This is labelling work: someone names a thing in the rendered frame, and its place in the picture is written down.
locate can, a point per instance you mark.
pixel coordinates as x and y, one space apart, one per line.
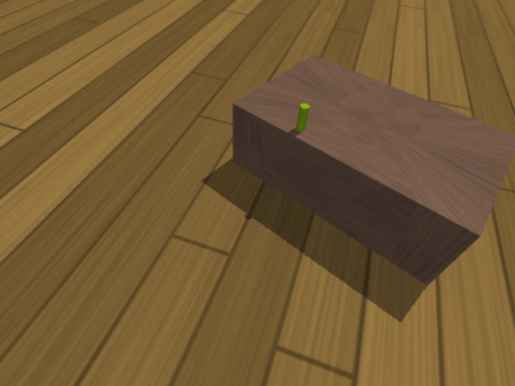
302 118

